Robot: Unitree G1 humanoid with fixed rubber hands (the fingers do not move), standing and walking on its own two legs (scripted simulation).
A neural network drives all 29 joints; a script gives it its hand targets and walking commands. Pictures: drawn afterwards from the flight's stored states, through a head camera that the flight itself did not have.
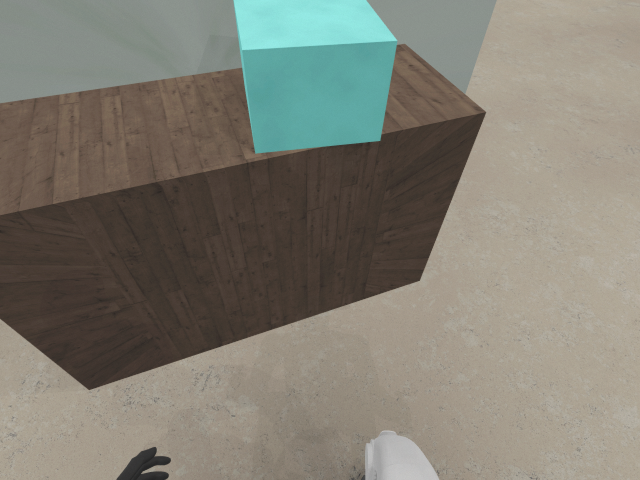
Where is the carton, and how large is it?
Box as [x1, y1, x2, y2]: [233, 0, 396, 153]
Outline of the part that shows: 233,0 245,91 255,153 374,141 380,139 396,39 365,0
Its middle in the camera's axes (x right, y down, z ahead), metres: -0.03 -0.38 +0.82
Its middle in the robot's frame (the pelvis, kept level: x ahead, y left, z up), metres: +0.88 +0.01 +0.08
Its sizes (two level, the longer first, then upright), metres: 0.278 0.272 0.209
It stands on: a pedestal, 0.72 m high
